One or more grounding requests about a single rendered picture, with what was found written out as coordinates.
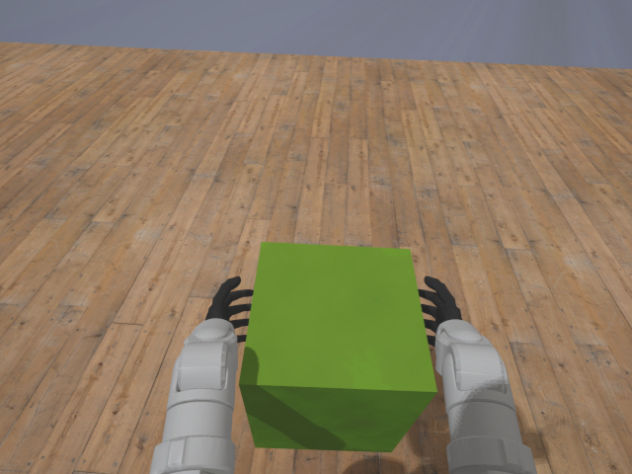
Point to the right robot hand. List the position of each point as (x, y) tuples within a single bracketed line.
[(445, 305)]

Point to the left robot forearm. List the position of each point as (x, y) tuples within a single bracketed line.
[(198, 426)]

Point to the right robot forearm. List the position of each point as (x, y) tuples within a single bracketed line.
[(483, 427)]

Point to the carton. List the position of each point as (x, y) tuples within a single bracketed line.
[(336, 354)]

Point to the left robot hand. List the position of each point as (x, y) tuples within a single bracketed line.
[(220, 304)]

